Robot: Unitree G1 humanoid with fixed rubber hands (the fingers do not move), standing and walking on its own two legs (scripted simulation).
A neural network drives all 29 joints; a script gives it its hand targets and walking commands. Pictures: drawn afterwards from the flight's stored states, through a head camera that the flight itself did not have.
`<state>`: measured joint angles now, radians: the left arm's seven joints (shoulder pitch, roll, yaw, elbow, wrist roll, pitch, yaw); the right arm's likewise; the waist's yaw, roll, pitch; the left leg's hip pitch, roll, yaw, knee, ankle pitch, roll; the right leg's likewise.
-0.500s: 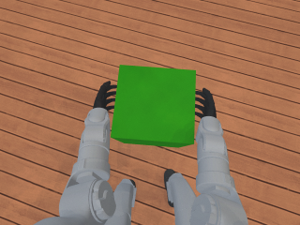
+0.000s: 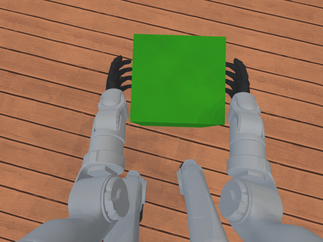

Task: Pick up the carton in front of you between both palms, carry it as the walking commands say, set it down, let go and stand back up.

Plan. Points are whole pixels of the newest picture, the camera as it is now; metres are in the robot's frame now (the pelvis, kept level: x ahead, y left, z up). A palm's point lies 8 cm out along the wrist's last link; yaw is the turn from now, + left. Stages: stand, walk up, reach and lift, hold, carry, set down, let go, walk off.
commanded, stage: set down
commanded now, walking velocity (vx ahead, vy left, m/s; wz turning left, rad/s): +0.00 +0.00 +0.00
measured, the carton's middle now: (174, 90) +0.47 -0.08 -0.17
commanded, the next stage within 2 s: none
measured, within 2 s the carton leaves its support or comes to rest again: rests again in 1.28 s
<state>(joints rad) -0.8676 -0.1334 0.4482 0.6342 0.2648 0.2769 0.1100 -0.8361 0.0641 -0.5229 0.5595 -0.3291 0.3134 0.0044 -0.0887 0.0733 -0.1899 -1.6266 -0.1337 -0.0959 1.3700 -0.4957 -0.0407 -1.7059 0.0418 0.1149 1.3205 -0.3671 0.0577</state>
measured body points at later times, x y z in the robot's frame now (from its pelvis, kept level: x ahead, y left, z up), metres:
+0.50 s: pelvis -0.03 -0.01 -0.12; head +0.29 -0.07 +0.19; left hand +0.51 +0.02 -0.24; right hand +0.46 -0.27 -0.24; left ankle +0.05 +0.13 -0.57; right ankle +0.10 -0.14 -0.57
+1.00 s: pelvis -0.03 -0.02 -0.19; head +0.34 -0.07 +0.05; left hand +0.54 +0.00 -0.37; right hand +0.48 -0.29 -0.37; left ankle +0.05 +0.12 -0.57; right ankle +0.09 -0.14 -0.57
